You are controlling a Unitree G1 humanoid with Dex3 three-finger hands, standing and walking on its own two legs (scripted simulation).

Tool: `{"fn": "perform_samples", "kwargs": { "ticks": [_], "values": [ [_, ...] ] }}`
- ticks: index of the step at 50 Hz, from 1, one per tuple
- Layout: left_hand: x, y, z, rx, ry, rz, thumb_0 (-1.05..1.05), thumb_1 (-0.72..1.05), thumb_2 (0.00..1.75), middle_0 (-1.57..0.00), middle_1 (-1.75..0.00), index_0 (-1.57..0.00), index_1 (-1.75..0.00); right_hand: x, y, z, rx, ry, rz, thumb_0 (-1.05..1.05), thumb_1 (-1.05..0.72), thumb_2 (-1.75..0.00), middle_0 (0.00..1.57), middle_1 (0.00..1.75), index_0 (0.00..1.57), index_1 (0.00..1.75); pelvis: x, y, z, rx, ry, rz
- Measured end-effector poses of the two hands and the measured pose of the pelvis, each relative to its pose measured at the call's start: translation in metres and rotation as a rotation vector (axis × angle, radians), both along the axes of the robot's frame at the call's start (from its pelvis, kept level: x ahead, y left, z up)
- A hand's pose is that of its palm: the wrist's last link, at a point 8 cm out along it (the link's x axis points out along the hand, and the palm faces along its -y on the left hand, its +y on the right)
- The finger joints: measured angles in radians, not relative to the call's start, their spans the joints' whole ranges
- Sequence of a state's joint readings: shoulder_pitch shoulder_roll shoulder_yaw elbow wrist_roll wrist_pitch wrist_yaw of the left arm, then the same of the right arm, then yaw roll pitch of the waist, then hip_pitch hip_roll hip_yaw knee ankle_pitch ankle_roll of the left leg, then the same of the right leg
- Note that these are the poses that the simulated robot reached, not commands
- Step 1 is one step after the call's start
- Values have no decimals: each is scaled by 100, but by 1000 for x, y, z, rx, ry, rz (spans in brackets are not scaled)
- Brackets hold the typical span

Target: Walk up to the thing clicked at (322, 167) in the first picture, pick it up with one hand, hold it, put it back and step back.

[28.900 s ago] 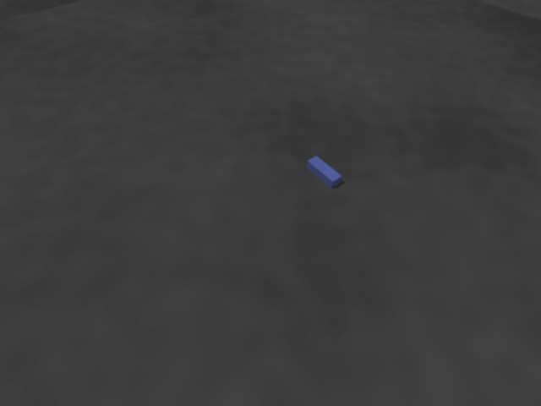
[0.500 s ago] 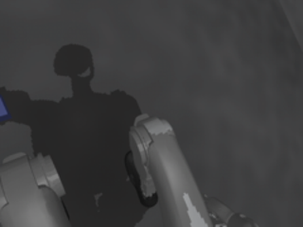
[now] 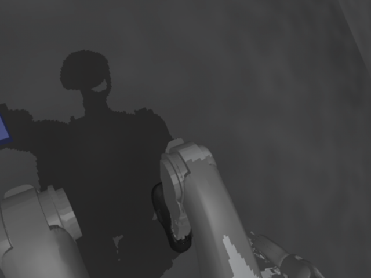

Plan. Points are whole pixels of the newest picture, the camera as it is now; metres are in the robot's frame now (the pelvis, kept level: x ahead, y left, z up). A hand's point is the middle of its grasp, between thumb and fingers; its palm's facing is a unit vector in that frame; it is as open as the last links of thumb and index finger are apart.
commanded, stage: open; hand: left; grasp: from above
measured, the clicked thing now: out of the picture +0.42 +0.32 -0.27
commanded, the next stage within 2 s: withdraw in 0.30 s
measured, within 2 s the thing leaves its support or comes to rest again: neither
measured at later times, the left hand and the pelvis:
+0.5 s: hand out of the picture +0.42 +0.33 -0.24, palm faces -0.41 -0.15 -0.90, open 14.0 cm; pelvis +0.00 +0.00 +0.00, yaw +0 degrees
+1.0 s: hand out of the picture +0.41 +0.34 -0.07, palm faces -0.41 -0.09 -0.91, open 14.0 cm; pelvis +0.00 -0.01 +0.06, yaw +6 degrees
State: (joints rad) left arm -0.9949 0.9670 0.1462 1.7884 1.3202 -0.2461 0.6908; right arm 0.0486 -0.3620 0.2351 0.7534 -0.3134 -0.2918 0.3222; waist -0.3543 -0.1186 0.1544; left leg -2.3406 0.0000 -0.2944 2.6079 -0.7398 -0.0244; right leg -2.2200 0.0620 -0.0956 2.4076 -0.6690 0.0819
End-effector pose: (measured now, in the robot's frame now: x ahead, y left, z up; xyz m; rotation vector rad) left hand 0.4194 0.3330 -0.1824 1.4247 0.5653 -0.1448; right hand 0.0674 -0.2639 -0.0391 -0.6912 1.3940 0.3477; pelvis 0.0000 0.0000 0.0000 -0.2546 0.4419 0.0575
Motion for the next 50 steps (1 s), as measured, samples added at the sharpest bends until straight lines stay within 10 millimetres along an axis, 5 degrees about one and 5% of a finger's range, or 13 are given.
{"fn": "perform_samples", "kwargs": {
  "ticks": [13,29,35,50],
  "values": [
    [-1,-1,0,-10,1,-29,0,-47,95,-13,-96,-13,-96,-6,8,-1,17,18,-10,0,-90,-90,20,30,20,30,0,1,2,-4,2,0],
    [7,2,6,9,-43,8,0,-49,98,-8,-101,-10,-100,-8,5,2,22,14,-15,0,-90,-90,20,30,20,30,0,0,3,0,9,0],
    [15,13,38,41,-106,26,0,-51,97,-9,-100,-9,-99,-4,-1,0,33,-6,-88,0,-91,-90,20,30,20,30,4,-1,7,8,49,6],
    [-4,9,166,83,-9,13,0,-50,100,-10,-100,-10,-100,51,3,0,133,-159,-237,0,-91,-90,20,30,20,30,-5,-9,58,82,136,62]
  ]
}}
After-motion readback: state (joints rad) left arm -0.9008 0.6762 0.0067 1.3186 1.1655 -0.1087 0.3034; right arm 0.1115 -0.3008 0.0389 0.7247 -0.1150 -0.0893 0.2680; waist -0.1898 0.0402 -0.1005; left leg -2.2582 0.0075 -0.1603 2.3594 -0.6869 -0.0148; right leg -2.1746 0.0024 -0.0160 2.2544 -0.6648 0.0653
